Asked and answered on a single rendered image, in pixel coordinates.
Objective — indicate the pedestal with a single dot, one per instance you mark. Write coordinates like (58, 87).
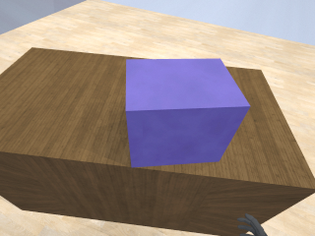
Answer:
(64, 150)

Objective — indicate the right robot hand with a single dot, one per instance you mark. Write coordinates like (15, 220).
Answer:
(255, 227)

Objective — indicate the carton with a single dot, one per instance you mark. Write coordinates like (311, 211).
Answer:
(181, 111)

